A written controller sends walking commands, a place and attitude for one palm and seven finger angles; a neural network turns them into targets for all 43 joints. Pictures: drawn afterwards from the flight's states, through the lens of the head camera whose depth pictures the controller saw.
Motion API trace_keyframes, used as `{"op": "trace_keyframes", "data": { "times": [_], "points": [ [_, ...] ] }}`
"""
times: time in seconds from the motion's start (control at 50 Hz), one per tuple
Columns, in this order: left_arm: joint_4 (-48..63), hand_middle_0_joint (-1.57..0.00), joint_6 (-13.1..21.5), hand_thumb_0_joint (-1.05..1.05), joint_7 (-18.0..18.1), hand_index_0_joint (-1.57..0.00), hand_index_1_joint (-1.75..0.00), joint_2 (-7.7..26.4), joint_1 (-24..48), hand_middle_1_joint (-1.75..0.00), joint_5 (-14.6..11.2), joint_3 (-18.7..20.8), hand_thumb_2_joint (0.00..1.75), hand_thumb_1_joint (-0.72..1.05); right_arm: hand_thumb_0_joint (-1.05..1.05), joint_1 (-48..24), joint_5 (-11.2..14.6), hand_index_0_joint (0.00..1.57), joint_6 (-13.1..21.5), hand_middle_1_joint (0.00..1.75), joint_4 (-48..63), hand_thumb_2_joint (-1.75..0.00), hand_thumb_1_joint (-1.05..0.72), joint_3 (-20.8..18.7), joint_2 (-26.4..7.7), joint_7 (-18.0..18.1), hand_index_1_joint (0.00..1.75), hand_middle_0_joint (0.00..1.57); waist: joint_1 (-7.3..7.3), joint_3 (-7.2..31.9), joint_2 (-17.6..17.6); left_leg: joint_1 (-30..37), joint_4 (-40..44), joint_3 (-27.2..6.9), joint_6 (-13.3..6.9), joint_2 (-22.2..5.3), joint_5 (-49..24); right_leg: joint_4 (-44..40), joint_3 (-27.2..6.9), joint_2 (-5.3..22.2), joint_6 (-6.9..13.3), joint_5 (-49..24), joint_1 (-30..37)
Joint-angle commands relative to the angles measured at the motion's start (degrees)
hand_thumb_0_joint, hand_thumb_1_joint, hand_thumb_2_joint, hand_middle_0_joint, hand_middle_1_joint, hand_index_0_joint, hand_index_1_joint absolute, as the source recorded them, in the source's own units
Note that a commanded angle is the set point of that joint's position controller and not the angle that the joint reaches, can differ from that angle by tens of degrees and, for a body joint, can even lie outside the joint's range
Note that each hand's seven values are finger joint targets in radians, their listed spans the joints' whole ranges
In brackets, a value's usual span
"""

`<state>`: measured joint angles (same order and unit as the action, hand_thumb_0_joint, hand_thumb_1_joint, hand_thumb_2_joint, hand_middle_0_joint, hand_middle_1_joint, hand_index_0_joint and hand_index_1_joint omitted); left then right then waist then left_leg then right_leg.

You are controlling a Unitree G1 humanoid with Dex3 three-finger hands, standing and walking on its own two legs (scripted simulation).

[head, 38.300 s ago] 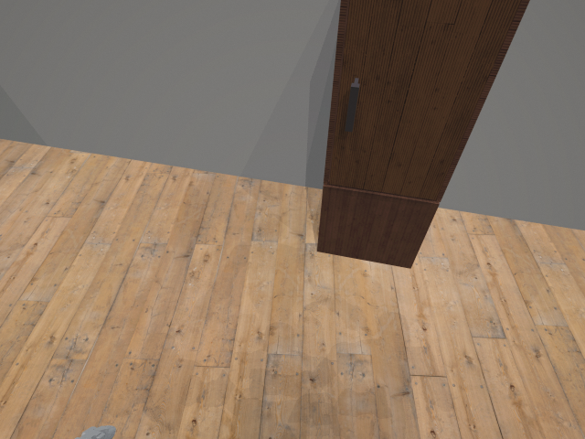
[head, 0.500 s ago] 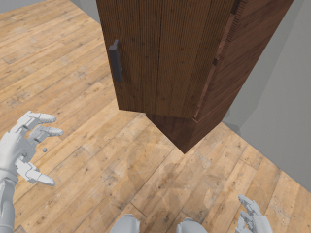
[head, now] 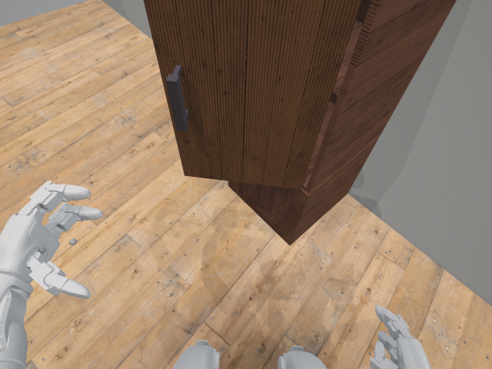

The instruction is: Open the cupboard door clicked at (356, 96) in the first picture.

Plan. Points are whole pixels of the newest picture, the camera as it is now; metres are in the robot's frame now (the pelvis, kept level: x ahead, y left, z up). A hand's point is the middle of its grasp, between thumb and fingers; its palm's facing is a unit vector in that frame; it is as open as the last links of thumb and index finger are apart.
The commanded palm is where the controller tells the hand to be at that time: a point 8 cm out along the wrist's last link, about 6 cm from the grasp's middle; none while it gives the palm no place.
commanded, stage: move the hooked fingers beside the handle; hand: left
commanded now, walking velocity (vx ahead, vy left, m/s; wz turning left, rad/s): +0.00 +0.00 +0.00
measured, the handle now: (180, 99) +0.63 +0.18 +0.04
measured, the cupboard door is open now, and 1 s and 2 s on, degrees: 41 41 41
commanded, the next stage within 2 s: none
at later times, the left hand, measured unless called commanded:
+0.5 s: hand (102, 189) +0.38 +0.26 +0.05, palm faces -0.07 -1.00 -0.01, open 14.0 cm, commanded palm +0.36 +0.31 +0.06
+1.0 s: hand (118, 152) +0.46 +0.26 +0.05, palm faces -0.08 -1.00 +0.01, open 14.0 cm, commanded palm +0.45 +0.31 +0.05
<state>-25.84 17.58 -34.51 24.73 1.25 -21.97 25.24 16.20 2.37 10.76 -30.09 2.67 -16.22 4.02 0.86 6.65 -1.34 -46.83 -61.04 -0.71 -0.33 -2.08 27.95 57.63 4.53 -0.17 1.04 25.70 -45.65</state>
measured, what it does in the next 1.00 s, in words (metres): stands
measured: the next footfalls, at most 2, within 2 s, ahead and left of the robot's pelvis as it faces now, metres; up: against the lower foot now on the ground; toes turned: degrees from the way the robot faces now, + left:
none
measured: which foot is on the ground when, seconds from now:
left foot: down 0.00-1.00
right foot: down 0.00-1.00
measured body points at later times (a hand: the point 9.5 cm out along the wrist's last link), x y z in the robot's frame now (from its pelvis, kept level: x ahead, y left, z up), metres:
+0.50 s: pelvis +0.00 +0.01 +0.00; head +0.09 +0.02 +0.44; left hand +0.38 +0.32 +0.06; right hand +0.11 -0.25 -0.10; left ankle +0.02 +0.11 -0.67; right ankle +0.03 -0.11 -0.67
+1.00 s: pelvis +0.00 +0.01 -0.02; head +0.12 +0.04 +0.42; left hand +0.46 +0.31 +0.05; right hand +0.05 -0.26 -0.12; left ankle +0.02 +0.11 -0.67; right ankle +0.03 -0.11 -0.67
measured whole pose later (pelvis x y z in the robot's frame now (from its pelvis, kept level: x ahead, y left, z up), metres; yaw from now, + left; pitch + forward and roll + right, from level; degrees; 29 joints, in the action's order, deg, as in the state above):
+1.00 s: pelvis +0.00 +0.01 -0.02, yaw -2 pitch +21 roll -3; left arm -62.3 20.4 -30.9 34.5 41.9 -10.9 27.1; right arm 19.5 1.2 0.4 -34.2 3.0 -16.7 2.6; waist 6.7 6.7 -0.4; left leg -57.3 -65.3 0.4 -1.4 -2.7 29.2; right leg 60.8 3.3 -0.7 0.0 25.7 -56.1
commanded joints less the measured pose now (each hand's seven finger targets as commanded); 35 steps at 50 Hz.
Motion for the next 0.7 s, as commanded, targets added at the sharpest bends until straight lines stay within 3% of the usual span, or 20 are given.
{"op": "trace_keyframes", "data": {
  "times": [0.0,0.02,0.1,0.14,0.18,0.2,0.24,0.28,0.32,0.34,0.38,0.42,0.46,0.48,0.54,0.58,0.6,0.62,0.68],
  "points": [
    [11.48,-0.3,3.77,0.0,-0.6,-0.3,-1.2,15.3,10.02,-1.2,-1.85,5.46,0.3,-0.5,0.0,-0.19,0.17,0.2,3.03,0.3,7.91,-0.9,-0.9,-4.2,-8.44,0.74,0.3,0.2,0.05,15.35,-2.2,7.44,8.5,-0.3,-1.24,1.93,-13.94,-8.37,-4.08,-1.48,0.42,-9.84,10.69],
    [11.28,-0.3,3.79,0.0,-0.55,-0.3,-1.2,15.11,9.74,-1.2,-1.77,5.37,0.3,-0.5,0.0,-0.25,0.21,0.2,3.02,0.3,7.92,-0.9,-0.9,-4.15,-8.4,0.77,0.3,0.2,0.0,14.92,-3.09,7.46,8.66,-0.35,-1.22,1.97,-13.83,-8.31,-3.89,-1.48,0.47,-9.69,10.18],
    [9.75,-0.3,4.04,0.0,0.09,-0.3,-1.2,14.76,23.09,-1.2,-0.41,2.36,0.3,-0.5,0.0,-0.05,0.22,0.2,3.04,0.3,6.21,-0.9,-0.9,-3.81,-8.73,1.63,0.3,0.2,2.07,13.61,-4.85,7.99,8.44,-1.24,-1.08,1.56,-10.19,-7.59,-3.33,-1.64,0.58,-5.57,5.21],
    [5.82,-0.3,3.44,0.0,0.39,-0.3,-1.2,14.33,25.16,-1.2,0.43,1.45,0.3,-0.5,0.0,0.54,0.32,0.2,2.95,0.3,5.45,-0.9,-0.9,-3.78,-8.86,1.98,0.3,0.2,2.48,13.07,-4.55,7.4,8.36,-1.2,-1.11,1.64,-9.09,-7.92,-3.48,-1.37,0.51,-4.63,4.44],
    [4.17,-0.3,3.29,0.0,0.54,-0.3,-1.2,16.71,29.23,-1.2,1.37,2.02,0.3,-0.5,0.0,0.97,0.18,0.2,2.64,0.3,4.95,-0.9,-0.9,-3.73,-9.36,2.2,0.3,0.2,2.34,14.53,-4.0,7.45,8.17,-1.6,-1.12,1.49,-9.65,-7.01,-3.24,-1.5,0.85,-4.92,4.34],
    [4.0,-0.3,3.18,0.0,0.62,-0.3,-1.2,17.07,30.27,-1.2,2.06,2.02,0.3,-0.5,0.0,0.99,0.17,0.2,2.43,0.3,4.99,-0.9,-0.9,-3.68,-9.16,2.11,0.3,0.2,1.89,16.64,-5.75,8.4,8.37,-1.53,-0.99,1.55,-10.75,-6.77,-3.34,-1.28,0.86,-6.04,4.9],
    [2.61,-0.3,2.86,0.0,1.1,-0.3,-1.2,17.06,32.2,-1.2,2.6,1.67,0.3,-0.5,0.0,1.22,0.18,0.2,2.01,0.3,4.93,-0.9,-0.9,-3.75,-9.12,1.93,0.3,0.2,1.79,17.69,-6.06,9.46,8.75,-1.73,-0.84,1.51,-11.74,-6.57,-2.94,-1.13,0.85,-7.01,4.92],
    [0.48,-0.3,2.47,0.0,1.58,-0.3,-1.2,18.7,31.04,-1.2,2.69,3.29,0.3,-0.5,0.0,2.0,-0.01,0.2,1.29,0.3,5.01,-0.9,-0.9,-3.74,-9.42,1.62,0.3,0.2,1.01,19.49,-5.04,9.46,8.4,-1.74,-0.77,1.46,-14.37,-5.85,-2.72,-1.44,1.09,-9.3,6.08],
    [-0.32,-0.3,2.4,0.0,2.19,-0.3,-1.2,18.03,32.2,-1.2,3.02,3.06,0.3,-0.5,0.0,2.24,0.04,0.2,0.62,0.3,5.03,-0.9,-0.9,-3.81,-9.13,1.12,0.3,0.2,0.87,20.39,-5.53,9.74,8.6,-1.58,-0.56,1.46,-16.11,-5.62,-2.69,-1.27,0.86,-11.3,6.76],
    [-1.39,-0.3,2.19,0.0,2.61,-0.3,-1.2,17.91,30.83,-1.2,3.08,3.48,0.3,-0.5,0.0,2.55,-0.03,0.2,0.25,0.3,5.26,-0.9,-0.9,-3.94,-9.12,0.85,0.3,0.2,0.62,20.81,-4.19,9.4,8.6,-1.34,-0.63,1.49,-16.9,-5.62,-2.62,-1.28,0.76,-12.3,7.73],
    [-5.01,-0.3,1.92,0.0,3.1,-0.3,-1.2,19.75,29.3,-1.2,3.24,5.5,0.3,-0.5,0.0,3.37,-0.17,0.2,-0.65,0.3,5.34,-0.9,-0.9,-3.92,-9.44,0.5,0.3,0.2,0.2,19.83,-2.67,7.29,8.2,-0.94,-0.68,1.48,-18.02,-5.33,-2.62,-1.54,0.88,-13.82,8.73],
    [-6.29,-0.3,2.19,0.0,3.41,-0.3,-1.2,19.08,33.01,-1.2,3.96,4.39,0.3,-0.5,0.0,3.81,-0.1,0.2,-1.57,0.3,4.99,-0.9,-0.9,-4.03,-9.41,0.23,0.3,0.2,1.59,18.83,-2.0,6.17,7.95,-0.41,-0.89,1.38,-16.6,-5.69,-3.03,-1.45,0.36,-13.59,7.71],
    [-6.17,-0.3,3.24,0.0,3.67,-0.3,-1.2,19.01,37.08,-1.2,4.63,3.54,0.3,-0.5,0.0,4.33,-0.18,0.2,-2.07,0.3,4.55,-0.9,-0.9,-4.2,-9.46,0.12,0.3,0.2,2.28,19.46,-3.5,6.53,7.79,-0.44,-0.95,1.35,-16.16,-5.56,-3.16,-1.39,0.4,-13.0,6.84],
    [-6.21,-0.3,3.98,0.0,3.55,-0.3,-1.2,19.94,38.49,-1.2,4.32,4.25,0.3,-0.5,0.0,4.72,-0.22,0.2,-2.24,0.3,4.45,-0.9,-0.9,-4.28,-9.62,0.18,0.3,0.2,2.3,20.0,-2.59,6.82,7.36,-0.68,-1.02,1.27,-17.49,-5.14,-3.13,-1.71,0.72,-14.08,7.4],
    [-7.4,-0.3,5.43,0.0,3.12,-0.3,-1.2,20.34,41.14,-1.2,5.04,4.0,0.3,-0.5,0.0,5.8,-0.31,0.2,-3.04,0.3,3.26,-0.9,-0.9,-4.55,-9.67,0.05,0.3,0.2,2.63,22.5,-4.3,8.51,7.04,-0.72,-0.98,1.07,-19.07,-4.88,-3.28,-1.65,0.56,-15.29,6.88],
    [-9.69,-0.3,5.7,0.0,2.71,-0.3,-1.2,19.74,44.08,-1.2,5.01,3.07,0.3,-0.5,0.0,6.27,-0.34,0.2,-3.51,0.3,2.66,-0.9,-0.9,-4.52,-9.75,0.15,0.3,0.2,3.4,21.61,-4.62,8.99,6.53,-0.98,-1.0,0.98,-20.14,-4.52,-3.05,-1.9,0.8,-15.58,5.1],
    [-10.79,-0.3,5.72,0.0,2.7,-0.3,-1.2,21.47,45.24,-1.2,5.56,3.96,0.3,-0.5,0.0,6.74,-0.36,0.2,-3.98,0.3,2.06,-0.9,-0.9,-4.57,-10.01,0.16,0.3,0.2,3.28,22.12,-4.87,8.94,6.64,-1.05,-0.85,0.86,-19.87,-4.65,-3.15,-1.76,0.68,-15.3,5.01],
    [-12.85,-0.3,5.55,0.0,2.69,-0.3,-1.2,20.76,45.81,-1.2,5.68,3.47,0.3,-0.5,0.0,6.86,-0.34,0.2,-4.28,0.3,1.85,-0.9,-0.9,-4.58,-9.93,0.17,0.3,0.2,3.64,21.62,-4.0,8.35,6.57,-0.98,-1.0,0.93,-18.73,-4.82,-3.14,-1.76,0.54,-14.63,4.71],
    [-15.64,-0.3,5.92,0.0,2.84,-0.3,-1.2,23.07,49.74,-1.2,6.5,4.37,0.3,-0.5,0.0,7.65,-0.58,0.2,-5.12,0.3,1.15,-0.9,-0.9,-4.45,-10.21,0.18,0.3,0.2,3.93,21.94,-4.44,7.27,5.64,-0.93,-1.24,0.92,-19.16,-4.18,-3.26,-1.82,0.78,-15.16,4.15]
  ]
}}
